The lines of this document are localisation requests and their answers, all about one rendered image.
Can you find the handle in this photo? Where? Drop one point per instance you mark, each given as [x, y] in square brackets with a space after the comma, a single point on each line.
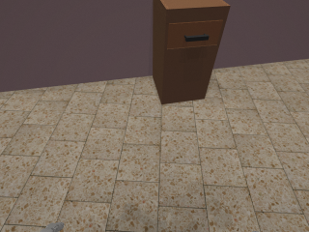
[196, 38]

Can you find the cabinet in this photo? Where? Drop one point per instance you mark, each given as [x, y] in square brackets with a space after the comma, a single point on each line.
[183, 74]

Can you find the drawer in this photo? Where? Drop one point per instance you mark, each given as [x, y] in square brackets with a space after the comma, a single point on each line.
[177, 31]

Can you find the left robot hand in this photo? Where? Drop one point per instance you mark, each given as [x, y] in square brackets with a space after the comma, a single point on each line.
[53, 227]

